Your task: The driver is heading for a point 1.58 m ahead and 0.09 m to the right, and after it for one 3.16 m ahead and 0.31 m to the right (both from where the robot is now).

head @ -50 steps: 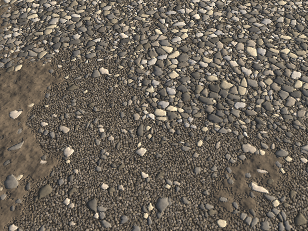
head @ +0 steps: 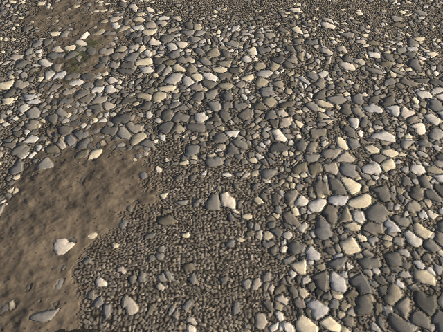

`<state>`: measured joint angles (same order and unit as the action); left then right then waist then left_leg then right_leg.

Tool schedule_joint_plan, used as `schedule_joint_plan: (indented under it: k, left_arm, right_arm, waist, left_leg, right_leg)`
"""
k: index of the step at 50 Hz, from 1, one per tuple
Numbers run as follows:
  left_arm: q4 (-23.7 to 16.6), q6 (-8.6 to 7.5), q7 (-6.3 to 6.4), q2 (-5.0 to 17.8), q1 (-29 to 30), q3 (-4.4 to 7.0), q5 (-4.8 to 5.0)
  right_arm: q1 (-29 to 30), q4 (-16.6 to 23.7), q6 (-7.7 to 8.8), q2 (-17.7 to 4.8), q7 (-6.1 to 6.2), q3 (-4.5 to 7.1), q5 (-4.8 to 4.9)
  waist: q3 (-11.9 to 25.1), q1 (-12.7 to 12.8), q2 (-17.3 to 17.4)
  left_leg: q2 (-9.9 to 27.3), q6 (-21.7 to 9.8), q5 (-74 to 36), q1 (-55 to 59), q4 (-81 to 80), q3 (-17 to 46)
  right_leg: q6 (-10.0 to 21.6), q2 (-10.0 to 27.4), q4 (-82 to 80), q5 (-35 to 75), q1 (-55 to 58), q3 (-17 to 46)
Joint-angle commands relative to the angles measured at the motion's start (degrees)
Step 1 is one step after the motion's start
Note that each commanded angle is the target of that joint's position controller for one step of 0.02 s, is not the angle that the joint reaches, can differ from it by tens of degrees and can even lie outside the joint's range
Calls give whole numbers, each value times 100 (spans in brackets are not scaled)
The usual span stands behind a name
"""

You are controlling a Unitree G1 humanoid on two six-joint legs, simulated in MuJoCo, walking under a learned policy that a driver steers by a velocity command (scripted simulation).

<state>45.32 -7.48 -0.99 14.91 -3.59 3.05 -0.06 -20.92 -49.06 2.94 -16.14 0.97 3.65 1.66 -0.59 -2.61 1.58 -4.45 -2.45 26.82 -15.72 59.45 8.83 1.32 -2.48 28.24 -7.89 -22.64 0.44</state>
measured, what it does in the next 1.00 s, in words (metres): walks ahead: left foot, then right foot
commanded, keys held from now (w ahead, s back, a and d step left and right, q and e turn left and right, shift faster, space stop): w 1.00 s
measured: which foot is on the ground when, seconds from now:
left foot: up 0.00-0.40, down 0.42-0.96, up 0.98-1.00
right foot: down 0.00-0.42, up 0.44-0.92, down 0.94-1.00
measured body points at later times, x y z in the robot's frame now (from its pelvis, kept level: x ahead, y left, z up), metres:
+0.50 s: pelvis +0.26 +0.06 +0.00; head +0.29 +0.07 +0.45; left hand +0.25 +0.34 -0.14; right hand +0.48 -0.18 -0.08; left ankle +0.33 +0.16 -0.73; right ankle +0.12 -0.10 -0.65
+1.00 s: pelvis +0.53 +0.02 -0.01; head +0.57 +0.02 +0.44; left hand +0.72 +0.28 -0.09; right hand +0.54 -0.26 -0.14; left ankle +0.35 +0.16 -0.68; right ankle +0.63 -0.07 -0.73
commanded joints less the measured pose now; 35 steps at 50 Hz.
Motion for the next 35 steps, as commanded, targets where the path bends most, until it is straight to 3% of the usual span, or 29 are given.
schedule_joint_plan:
  k: [1, 2, 4, 7, 10, 12, 16, 18, 19, 20, 21, 22, 23, 24, 25, 26, 27, 30, 33, 35]
  left_arm:
    - [9, 70, -14, 640, -895, 179, -24]
    - [23, 62, -15, 553, -802, 134, -74]
    - [107, 52, -30, 541, -831, 125, -40]
    - [231, 51, 9, 841, -1003, 205, 29]
    - [324, 111, 45, 970, -1174, 229, 77]
    - [423, 146, 49, 1021, -1397, 227, 116]
    - [634, 249, 52, 1090, -1784, 223, 165]
    - [679, 317, 74, 1185, -1775, 246, 172]
    - [672, 347, 89, 1217, -1685, 245, 181]
    - [660, 364, 101, 1118, -1698, 202, 162]
    - [494, 343, 116, 885, -1639, 90, 39]
    - [383, 221, 86, 195, -2249, -123, 9]
    - [457, 114, 57, 714, -2015, -2, 112]
    - [285, 54, 32, 1018, -1544, 91, 238]
    - [239, 50, 55, 964, -1270, 84, 223]
    - [223, 78, 76, 907, -1142, 103, 128]
    - [238, 141, 79, 836, -1234, 117, 93]
    - [230, 315, 87, 549, -1251, 73, 63]
    - [38, 339, 82, 501, -687, 53, 3]
    - [-56, 311, 42, 432, -314, 22, 14]
  right_arm:
    - [411, 581, 144, -687, 5, 133, -71]
    - [443, 616, 137, -611, -18, 148, -93]
    - [378, 631, 109, -382, -57, 107, -74]
    - [847, 829, 112, -226, -81, 20, -140]
    - [1405, 967, 150, -147, -132, -53, -133]
    - [1762, 1051, 167, -160, -169, -73, -100]
    - [2302, 1290, 188, -287, -257, -64, -43]
    - [2189, 1305, 209, -426, -290, -17, -48]
    - [1803, 1202, 215, -545, -283, 53, -72]
    - [1024, 950, 207, -793, -246, 190, -101]
    - [-26, 749, 188, -1203, -182, 326, -165]
    - [-390, 631, 129, -1688, -182, 425, -170]
    - [-450, 633, 118, -1154, -201, 282, -113]
    - [-30, 686, 141, -949, -206, 196, -113]
    - [346, 748, 155, -810, -213, 150, -140]
    - [639, 770, 169, -652, -238, 108, -176]
    - [804, 780, 198, -547, -249, 77, -221]
    - [828, 672, 292, -612, -253, 115, -173]
    - [613, 505, 299, -755, -179, 161, -164]
    - [478, 410, 276, -796, -140, 164, -148]
  waist:
    - [178, 562, -423]
    - [110, 408, -555]
    - [119, 286, -722]
    - [26, 346, -609]
    - [-46, 499, -570]
    - [-99, 625, -575]
    - [-236, 707, -635]
    - [-161, 524, -694]
    - [51, 253, -684]
    - [535, -97, -572]
    - [1333, -516, -75]
    - [2027, -257, 1465]
    - [2006, -421, 1081]
    - [1156, -345, 790]
    - [744, -186, 440]
    - [405, -26, 282]
    - [332, 174, 399]
    - [185, 372, 334]
    - [-17, 277, 152]
    - [-116, 163, 161]
  left_leg:
    - [697, 49, -490, -2645, 954, -52]
    - [865, 27, -670, -2401, 691, -85]
    - [980, 51, -770, -2134, 250, -285]
    - [1112, 175, -1330, -2253, -652, -490]
    - [1046, 208, -2295, -1982, -1746, -665]
    - [915, 230, -2713, -1711, -2266, -794]
    - [794, 94, -2549, -1651, -2792, -820]
    - [697, -57, -2233, -1285, -3024, -888]
    - [561, -169, -2223, -648, -3220, -1018]
    - [464, -328, -2255, 496, -3292, -1091]
    - [1360, -689, -2451, 2148, -3085, -127]
    - [2662, -1570, -1500, 3925, -3615, 2407]
    - [2682, -1577, -829, 3799, -4082, 3084]
    - [2471, -1341, -994, 3111, -4190, 2304]
    - [2209, -1207, -1483, 2374, -4299, 1648]
    - [2003, -1145, -1965, 1708, -4485, 1202]
    - [1868, -1101, -2269, 1265, -4652, 917]
    - [1766, -1193, -2629, 697, -5062, 439]
    - [1705, -1168, -2786, 698, -5244, 78]
    - [1567, -1034, -2795, 681, -5285, -219]
  right_leg:
    - [1067, 1899, -1392, -601, 2354, 2471]
    - [1028, 1737, -1507, -182, 1993, 2113]
    - [1072, 1563, -1728, 274, 1679, 1676]
    - [1210, 1591, -2016, 760, 1570, 1283]
    - [1059, 1387, -2100, 970, 1486, 741]
    - [980, 1323, -2059, 986, 1480, 529]
    - [877, 1621, -1819, 1032, 2012, 595]
    - [769, 1736, -1504, 1510, 2246, 593]
    - [662, 1631, -1032, 2284, 2226, 434]
    - [518, 1363, -111, 2876, 1982, 191]
    - [288, 1059, 1521, 1855, 943, -84]
    - [-65, 100, 3551, -1594, -1292, -255]
    - [-21, 263, 4326, -2542, -1961, 468]
    - [62, 542, 4469, -2114, -2330, 440]
    - [63, 784, 4246, -1605, -2172, 308]
    - [23, 923, 3908, -1288, -1963, 269]
    - [1, 1053, 3695, -1062, -1602, 323]
    - [-119, 1101, 3200, -676, -1339, 272]
    - [-219, 1104, 2269, 214, -1631, 271]
    - [-214, 1006, 1547, 853, -1522, 197]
